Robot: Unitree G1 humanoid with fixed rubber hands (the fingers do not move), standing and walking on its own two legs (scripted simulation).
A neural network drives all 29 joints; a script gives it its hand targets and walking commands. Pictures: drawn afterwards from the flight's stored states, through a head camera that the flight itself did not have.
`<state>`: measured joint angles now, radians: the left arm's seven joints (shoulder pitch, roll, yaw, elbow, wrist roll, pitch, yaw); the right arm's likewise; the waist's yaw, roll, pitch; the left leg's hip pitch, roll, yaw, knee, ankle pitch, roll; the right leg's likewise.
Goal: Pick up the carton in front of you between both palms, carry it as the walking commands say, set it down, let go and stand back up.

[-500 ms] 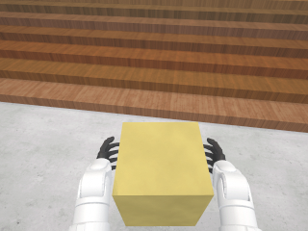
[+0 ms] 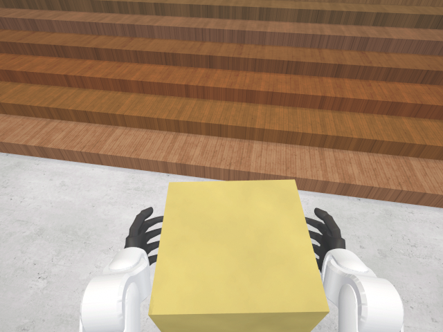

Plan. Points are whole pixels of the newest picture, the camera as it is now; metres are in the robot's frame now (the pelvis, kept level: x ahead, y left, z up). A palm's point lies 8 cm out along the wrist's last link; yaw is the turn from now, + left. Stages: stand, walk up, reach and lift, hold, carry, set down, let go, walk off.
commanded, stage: carry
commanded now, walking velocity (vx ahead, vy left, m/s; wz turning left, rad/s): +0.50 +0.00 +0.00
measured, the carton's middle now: (233, 270) +0.24 +0.00 +0.02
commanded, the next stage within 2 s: none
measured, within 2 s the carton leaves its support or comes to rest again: neither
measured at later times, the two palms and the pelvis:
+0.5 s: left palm (151, 138) +0.56 +0.19 +0.07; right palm (274, 145) +0.52 -0.11 +0.08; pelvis +0.31 +0.06 +0.01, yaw -3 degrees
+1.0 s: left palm (178, 60) +0.90 +0.16 +0.13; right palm (269, 61) +0.91 -0.14 +0.12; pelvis +0.65 +0.00 +0.00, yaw +0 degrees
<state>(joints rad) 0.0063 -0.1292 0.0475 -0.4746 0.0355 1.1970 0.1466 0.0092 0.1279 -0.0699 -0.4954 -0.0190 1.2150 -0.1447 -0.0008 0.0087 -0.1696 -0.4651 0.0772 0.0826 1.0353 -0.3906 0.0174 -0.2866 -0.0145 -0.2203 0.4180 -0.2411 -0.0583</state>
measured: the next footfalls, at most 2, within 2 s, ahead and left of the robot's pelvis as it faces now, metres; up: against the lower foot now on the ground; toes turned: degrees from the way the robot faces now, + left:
left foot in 0.28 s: +0.36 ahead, +0.14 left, +0.00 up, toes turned +11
right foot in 0.80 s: +0.71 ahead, -0.08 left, +0.00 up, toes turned -13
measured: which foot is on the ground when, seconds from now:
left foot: up 0.00-0.26, down 0.28-0.82, up 0.84-1.00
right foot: down 0.00-0.30, up 0.32-0.78, down 0.80-1.00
